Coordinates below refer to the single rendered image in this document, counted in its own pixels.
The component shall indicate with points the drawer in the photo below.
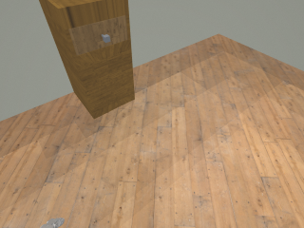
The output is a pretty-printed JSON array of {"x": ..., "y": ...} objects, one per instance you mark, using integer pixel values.
[{"x": 88, "y": 37}]

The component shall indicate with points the left robot hand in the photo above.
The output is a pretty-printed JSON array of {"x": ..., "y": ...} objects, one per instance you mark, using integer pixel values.
[{"x": 54, "y": 223}]

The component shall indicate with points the handle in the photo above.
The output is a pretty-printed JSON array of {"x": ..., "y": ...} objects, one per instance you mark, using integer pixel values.
[{"x": 106, "y": 38}]

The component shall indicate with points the cabinet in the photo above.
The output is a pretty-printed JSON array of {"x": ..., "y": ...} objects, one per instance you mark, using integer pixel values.
[{"x": 103, "y": 78}]

